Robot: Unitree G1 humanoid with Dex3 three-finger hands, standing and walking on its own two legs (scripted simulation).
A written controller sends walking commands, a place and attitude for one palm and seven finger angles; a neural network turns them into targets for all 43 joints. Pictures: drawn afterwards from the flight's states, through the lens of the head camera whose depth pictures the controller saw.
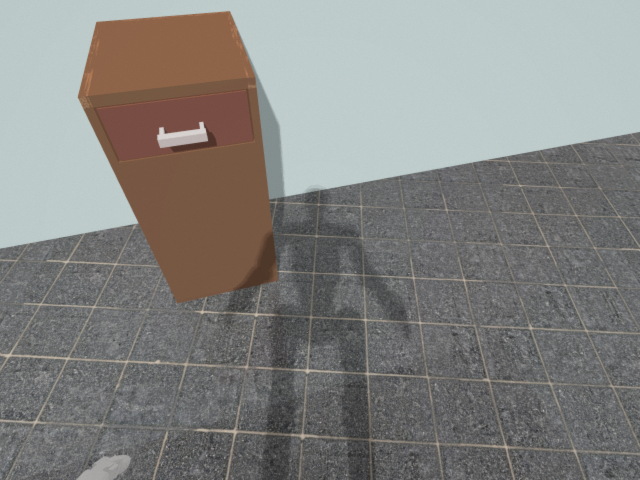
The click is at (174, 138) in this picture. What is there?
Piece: drawer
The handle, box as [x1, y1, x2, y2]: [157, 122, 207, 147]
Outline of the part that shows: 203,123 199,122 199,129 166,134 164,133 163,127 159,128 159,134 157,135 157,139 160,147 207,140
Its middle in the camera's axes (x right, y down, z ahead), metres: -0.33 -0.25 +0.92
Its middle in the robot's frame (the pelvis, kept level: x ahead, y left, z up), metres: +0.84 +0.37 -0.05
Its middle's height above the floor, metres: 0.72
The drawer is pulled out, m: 0.00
